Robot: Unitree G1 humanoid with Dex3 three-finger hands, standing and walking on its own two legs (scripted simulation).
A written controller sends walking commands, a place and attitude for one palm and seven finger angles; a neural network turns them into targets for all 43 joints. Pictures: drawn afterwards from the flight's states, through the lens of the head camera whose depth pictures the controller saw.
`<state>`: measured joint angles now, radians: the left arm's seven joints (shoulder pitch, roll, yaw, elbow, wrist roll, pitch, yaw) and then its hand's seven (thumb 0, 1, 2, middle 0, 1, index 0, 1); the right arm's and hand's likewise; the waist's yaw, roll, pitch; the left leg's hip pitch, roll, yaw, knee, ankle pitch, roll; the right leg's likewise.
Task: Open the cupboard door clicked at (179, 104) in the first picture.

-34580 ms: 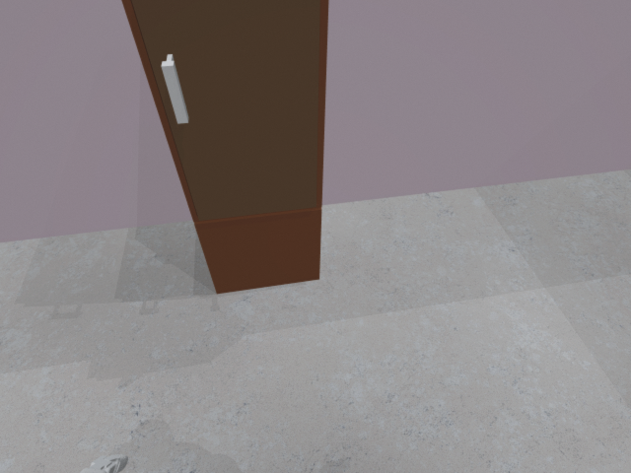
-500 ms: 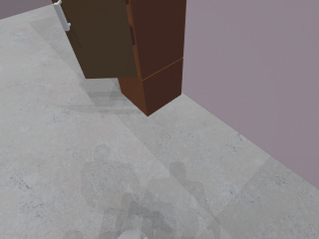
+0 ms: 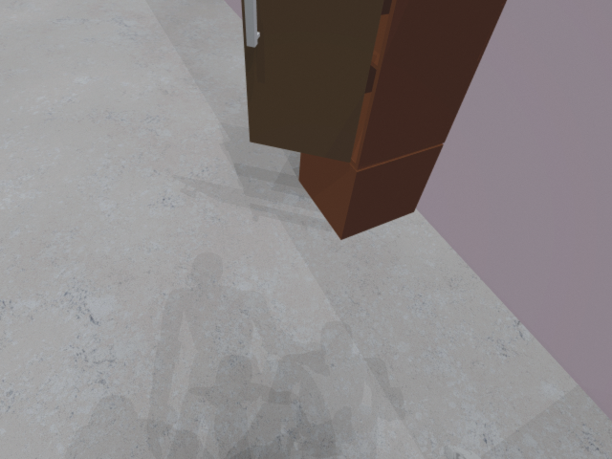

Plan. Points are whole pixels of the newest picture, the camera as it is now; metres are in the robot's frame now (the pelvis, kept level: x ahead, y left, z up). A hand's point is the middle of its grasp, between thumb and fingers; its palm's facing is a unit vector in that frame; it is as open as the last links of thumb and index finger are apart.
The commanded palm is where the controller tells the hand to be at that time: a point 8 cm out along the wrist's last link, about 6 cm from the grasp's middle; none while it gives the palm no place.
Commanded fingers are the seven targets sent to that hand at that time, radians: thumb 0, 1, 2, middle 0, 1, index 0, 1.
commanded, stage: take the last steps up to it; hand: left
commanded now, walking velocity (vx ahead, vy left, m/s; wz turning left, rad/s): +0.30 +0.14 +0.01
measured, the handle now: (253, 16) +1.07 +0.27 +0.08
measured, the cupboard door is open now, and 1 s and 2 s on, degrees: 49 49 49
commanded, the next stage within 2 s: come to a stop and stand still in 1.08 s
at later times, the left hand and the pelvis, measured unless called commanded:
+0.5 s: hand (217, 329) +0.33 +0.19 -0.15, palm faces -0.01 -0.98 -0.18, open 7.4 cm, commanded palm none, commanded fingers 0.00 0.90 0.90 -0.20 -0.30 -0.20 -0.30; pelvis +0.18 +0.02 -0.01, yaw +1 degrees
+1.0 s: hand (164, 333) +0.32 +0.29 -0.18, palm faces +0.08 -0.98 -0.16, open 7.4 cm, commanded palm none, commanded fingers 0.00 0.90 0.90 -0.20 -0.30 -0.20 -0.30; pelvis +0.37 +0.12 +0.00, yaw -1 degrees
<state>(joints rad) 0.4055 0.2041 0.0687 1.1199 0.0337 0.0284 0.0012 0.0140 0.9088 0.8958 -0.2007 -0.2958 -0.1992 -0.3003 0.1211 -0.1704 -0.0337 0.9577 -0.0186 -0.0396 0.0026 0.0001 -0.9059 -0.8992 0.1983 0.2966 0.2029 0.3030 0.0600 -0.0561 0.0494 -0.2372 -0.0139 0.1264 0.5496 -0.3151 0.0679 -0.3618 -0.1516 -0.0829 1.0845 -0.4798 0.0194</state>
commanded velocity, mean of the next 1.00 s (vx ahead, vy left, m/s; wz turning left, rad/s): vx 0.28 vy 0.09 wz -0.04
